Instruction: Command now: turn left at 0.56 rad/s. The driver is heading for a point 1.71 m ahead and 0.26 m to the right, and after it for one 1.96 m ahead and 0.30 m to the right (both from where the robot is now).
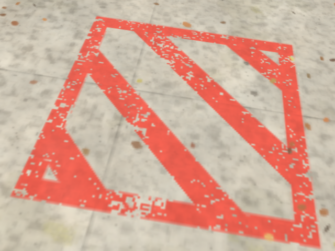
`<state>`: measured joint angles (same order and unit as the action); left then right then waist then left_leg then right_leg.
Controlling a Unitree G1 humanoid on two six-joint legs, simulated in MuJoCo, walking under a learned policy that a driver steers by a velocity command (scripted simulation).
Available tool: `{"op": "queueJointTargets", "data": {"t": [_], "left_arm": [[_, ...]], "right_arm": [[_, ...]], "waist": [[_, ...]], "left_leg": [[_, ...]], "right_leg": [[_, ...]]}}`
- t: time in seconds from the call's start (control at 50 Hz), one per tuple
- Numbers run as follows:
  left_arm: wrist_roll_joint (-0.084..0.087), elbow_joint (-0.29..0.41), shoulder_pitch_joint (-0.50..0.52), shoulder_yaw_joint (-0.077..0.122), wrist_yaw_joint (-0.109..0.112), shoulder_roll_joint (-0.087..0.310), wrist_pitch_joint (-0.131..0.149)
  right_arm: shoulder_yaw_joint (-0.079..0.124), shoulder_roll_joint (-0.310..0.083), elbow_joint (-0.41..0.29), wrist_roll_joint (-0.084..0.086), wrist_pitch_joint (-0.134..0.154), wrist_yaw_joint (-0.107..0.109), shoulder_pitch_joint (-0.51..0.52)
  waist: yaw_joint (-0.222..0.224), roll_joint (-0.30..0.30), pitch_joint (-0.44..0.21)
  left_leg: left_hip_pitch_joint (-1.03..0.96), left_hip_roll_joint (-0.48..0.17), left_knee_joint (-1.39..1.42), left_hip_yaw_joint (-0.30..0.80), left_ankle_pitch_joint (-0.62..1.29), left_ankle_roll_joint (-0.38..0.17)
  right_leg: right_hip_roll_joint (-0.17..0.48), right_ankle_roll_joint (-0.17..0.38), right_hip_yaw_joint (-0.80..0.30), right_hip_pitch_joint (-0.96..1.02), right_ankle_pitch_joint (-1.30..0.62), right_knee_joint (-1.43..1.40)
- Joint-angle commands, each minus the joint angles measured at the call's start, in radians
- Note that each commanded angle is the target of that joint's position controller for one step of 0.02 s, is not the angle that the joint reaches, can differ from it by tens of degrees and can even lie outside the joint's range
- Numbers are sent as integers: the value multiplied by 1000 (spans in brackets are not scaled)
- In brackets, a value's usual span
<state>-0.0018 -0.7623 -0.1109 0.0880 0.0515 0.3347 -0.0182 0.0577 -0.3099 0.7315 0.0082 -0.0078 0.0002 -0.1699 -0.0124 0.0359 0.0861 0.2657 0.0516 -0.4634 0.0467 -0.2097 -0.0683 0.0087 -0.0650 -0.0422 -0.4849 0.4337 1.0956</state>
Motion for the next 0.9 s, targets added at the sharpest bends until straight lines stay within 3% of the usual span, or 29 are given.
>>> {"op": "queueJointTargets", "data": {"t": [0.02,0.12,0.2,0.24,0.26,0.28,0.3,0.32,0.34,0.36,0.42,0.46,0.5,0.52,0.54,0.56,0.58,0.6,0.62,0.68,0.74,0.8,0.82,0.84,0.86,0.88,0.9], "left_arm": [[2,64,-8,25,2,85,18],[4,66,6,12,-7,65,21],[7,50,-16,-3,-24,51,30],[7,38,-39,-11,-34,35,38],[4,31,-52,-15,-39,33,42],[-6,39,-40,-14,-38,62,45],[-10,60,-31,-2,-33,137,45],[0,56,-11,12,-36,194,42],[9,61,-10,11,-42,168,41],[8,58,-13,3,-45,140,44],[12,66,-21,4,-43,141,49],[17,79,-25,6,-34,138,41],[23,104,-10,4,-26,123,30],[24,117,-9,1,-24,106,25],[22,122,-27,-4,-25,89,19],[16,129,-40,-1,-28,89,14],[18,132,-36,15,-32,124,9],[26,126,-48,23,-35,129,1],[28,125,-53,16,-38,102,-8],[26,152,-3,-7,-53,55,-12],[34,181,10,-11,-77,60,-12],[27,176,-58,6,-83,82,-24],[21,166,-100,21,-73,110,-28],[23,171,-150,50,-55,198,-29],[-5,209,-153,62,-49,305,-19],[-24,205,-179,47,-62,242,6],[-18,200,-131,36,-64,215,24]], "right_arm": [[43,-173,-74,2,12,21,26],[38,-170,-73,-5,0,29,23],[6,-109,-51,-25,-2,19,47],[-11,-86,-29,-27,0,11,60],[-16,-82,-16,-25,3,8,59],[-18,-83,2,-28,11,7,19],[-12,-104,4,-43,19,8,-17],[-3,-114,8,-40,23,10,-53],[0,-125,6,-39,21,20,-3],[5,-127,-3,-32,15,28,32],[14,-108,-14,-22,-8,40,28],[21,-97,-17,-18,-8,37,15],[34,-110,-13,-15,-5,32,-8],[41,-129,-11,-16,-6,31,-24],[48,-154,-11,-21,-6,30,-36],[46,-152,-21,-27,-2,33,-18],[36,-135,-35,-33,6,36,-13],[33,-127,-45,-28,12,40,18],[36,-135,-47,-16,15,40,55],[47,-166,-32,-12,4,44,37],[57,-191,-27,-5,-13,40,20],[61,-200,-21,23,-11,30,30],[54,-172,-4,25,-1,24,-10],[43,-131,-4,-9,8,17,-47],[20,-76,-71,-51,14,16,3],[37,-128,-78,-27,11,22,78],[42,-138,-82,-1,5,25,81]], "waist": [[10,-146,-147],[-14,-166,-138],[-24,-170,-135],[-2,-155,-125],[17,-136,-113],[9,-100,-106],[-29,-15,-114],[-74,82,-117],[-34,97,-111],[-23,114,-106],[-18,145,-106],[-16,112,-125],[-13,22,-131],[-11,-59,-127],[-9,-153,-120],[-7,-238,-127],[-12,-189,-121],[9,-118,-111],[25,-101,-87],[-12,-143,-96],[-29,-181,-142],[15,-177,-157],[29,-134,-167],[34,46,-187],[30,271,-209],[101,114,-267],[63,89,-199]], "left_leg": [[-167,-235,160,285,264,-165],[-140,-225,154,301,147,-167],[-65,-222,144,270,122,-161],[-36,-212,123,249,109,-139],[-19,-195,110,233,101,-113],[-12,-168,94,218,82,-69],[-10,-109,26,169,24,-23],[-19,-31,7,81,-28,13],[-64,-13,-27,37,-33,42],[-79,-13,-56,19,-30,50],[-68,-14,-88,5,-26,40],[-86,-24,-75,5,-12,27],[-126,-78,-11,45,35,-3],[-158,-143,46,114,82,-43],[-193,-264,106,226,189,-116],[-202,-398,138,325,333,-208],[-194,-467,146,358,454,-268],[-183,-455,138,301,478,-259],[-180,-408,139,217,442,-216],[-215,-327,130,58,481,-173],[-225,-324,96,-18,515,-151],[-184,-328,-4,-66,430,-93],[-117,-292,-98,-112,327,-36],[83,-215,-317,-186,66,56],[365,-58,-577,-155,-495,138],[374,-56,-734,8,-515,141],[389,-77,-761,28,-427,126]], "right_leg": [[4,-17,-45,-70,-76,-50],[10,-41,-41,-1,-104,-250],[39,-26,-11,161,-111,-394],[32,-7,9,264,-178,-542],[22,9,18,326,-277,-667],[44,27,-24,364,-394,-716],[122,61,-116,376,-621,-684],[140,123,-149,329,-605,-654],[146,160,-196,259,-488,-695],[153,169,-230,233,-443,-720],[154,180,-286,219,-440,-709],[133,175,-291,202,-433,-675],[71,137,-234,143,-389,-588],[19,102,-170,83,-328,-502],[-36,62,-89,14,-220,-393],[-40,38,-34,-43,98,-217],[-10,21,-49,-91,207,-13],[14,14,-67,-103,187,61],[40,8,-62,-117,128,16],[49,-16,18,-65,10,-136],[29,-3,82,64,-38,-323],[-13,47,137,212,-201,-563],[-31,82,113,324,-304,-657],[93,148,-87,510,-631,-692],[383,374,-506,572,-916,-706],[403,456,-517,518,-813,-742],[343,407,-420,462,-709,-755]]}}
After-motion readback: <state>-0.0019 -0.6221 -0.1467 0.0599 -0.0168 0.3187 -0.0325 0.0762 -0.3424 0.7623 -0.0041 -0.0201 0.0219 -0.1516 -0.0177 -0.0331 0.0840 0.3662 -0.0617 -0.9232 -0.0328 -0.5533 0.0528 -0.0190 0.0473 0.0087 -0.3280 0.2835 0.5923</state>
